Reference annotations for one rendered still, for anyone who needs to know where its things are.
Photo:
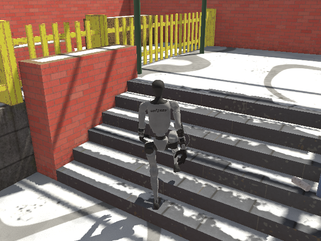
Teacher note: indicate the right robot forearm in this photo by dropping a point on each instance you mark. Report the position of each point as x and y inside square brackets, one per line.
[181, 138]

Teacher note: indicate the humanoid robot torso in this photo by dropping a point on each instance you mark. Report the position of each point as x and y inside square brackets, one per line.
[159, 116]

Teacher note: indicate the robot left upper arm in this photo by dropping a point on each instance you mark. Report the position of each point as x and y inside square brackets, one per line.
[141, 115]

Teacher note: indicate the left robot hand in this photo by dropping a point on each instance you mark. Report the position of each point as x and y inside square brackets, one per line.
[146, 136]

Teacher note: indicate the robot right upper arm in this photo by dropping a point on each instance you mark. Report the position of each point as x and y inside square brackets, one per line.
[176, 113]

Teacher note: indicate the right robot foot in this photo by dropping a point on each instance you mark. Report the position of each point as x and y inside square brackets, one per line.
[176, 168]

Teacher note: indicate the right robot hand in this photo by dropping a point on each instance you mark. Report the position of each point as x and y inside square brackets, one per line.
[183, 157]

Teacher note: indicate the left robot forearm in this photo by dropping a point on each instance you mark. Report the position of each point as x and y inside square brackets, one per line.
[140, 131]

